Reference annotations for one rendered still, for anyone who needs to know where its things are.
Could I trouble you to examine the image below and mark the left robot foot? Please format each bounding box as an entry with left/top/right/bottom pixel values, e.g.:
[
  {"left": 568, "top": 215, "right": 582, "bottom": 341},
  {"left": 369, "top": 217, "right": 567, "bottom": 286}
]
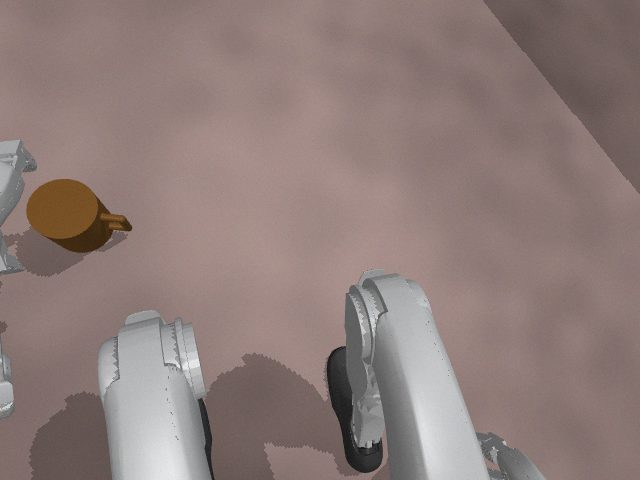
[{"left": 198, "top": 398, "right": 215, "bottom": 480}]

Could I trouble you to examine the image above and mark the right robot foot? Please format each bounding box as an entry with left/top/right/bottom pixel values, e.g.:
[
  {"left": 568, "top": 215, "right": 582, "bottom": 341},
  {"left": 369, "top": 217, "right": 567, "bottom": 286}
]
[{"left": 327, "top": 346, "right": 383, "bottom": 473}]

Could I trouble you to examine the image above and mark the left robot hand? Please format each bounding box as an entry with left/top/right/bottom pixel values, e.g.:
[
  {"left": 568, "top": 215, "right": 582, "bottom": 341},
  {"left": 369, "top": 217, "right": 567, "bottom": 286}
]
[{"left": 0, "top": 140, "right": 37, "bottom": 275}]

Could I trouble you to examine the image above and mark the mug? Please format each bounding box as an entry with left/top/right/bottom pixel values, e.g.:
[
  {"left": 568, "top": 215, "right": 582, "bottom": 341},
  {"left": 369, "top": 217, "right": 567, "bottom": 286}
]
[{"left": 26, "top": 179, "right": 132, "bottom": 253}]

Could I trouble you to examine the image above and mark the right robot hand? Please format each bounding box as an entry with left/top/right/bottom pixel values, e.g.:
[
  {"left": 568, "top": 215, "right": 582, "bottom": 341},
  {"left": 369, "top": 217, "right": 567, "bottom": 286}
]
[{"left": 475, "top": 432, "right": 547, "bottom": 480}]

